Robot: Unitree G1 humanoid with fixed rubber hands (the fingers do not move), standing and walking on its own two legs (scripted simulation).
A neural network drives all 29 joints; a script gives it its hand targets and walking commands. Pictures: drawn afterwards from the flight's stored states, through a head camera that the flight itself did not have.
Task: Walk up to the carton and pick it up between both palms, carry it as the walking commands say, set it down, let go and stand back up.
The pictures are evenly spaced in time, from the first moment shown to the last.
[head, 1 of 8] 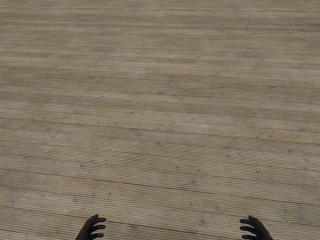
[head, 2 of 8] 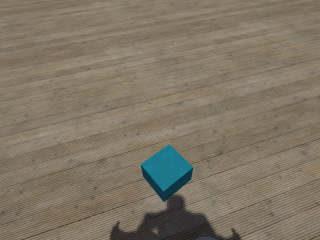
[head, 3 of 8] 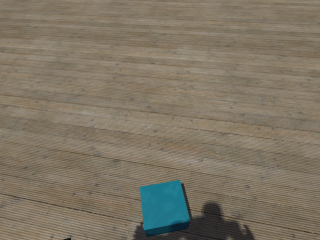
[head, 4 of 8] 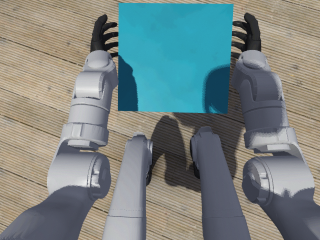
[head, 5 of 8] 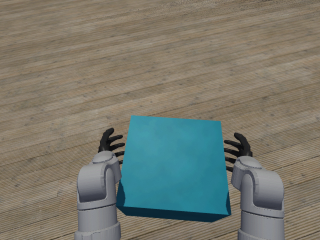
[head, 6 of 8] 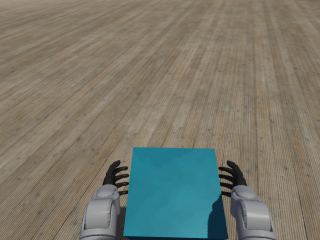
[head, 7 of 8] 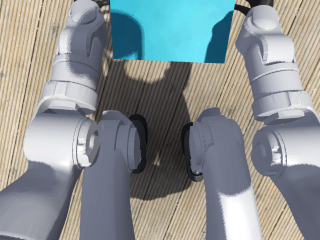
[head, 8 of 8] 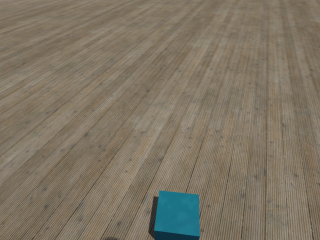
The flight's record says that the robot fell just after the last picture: no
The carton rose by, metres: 0.68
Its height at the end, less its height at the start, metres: +0.00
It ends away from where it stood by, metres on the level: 1.40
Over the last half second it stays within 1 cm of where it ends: yes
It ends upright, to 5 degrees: yes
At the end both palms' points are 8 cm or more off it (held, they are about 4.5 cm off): yes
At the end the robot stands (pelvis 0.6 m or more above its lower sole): yes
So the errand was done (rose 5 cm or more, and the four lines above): yes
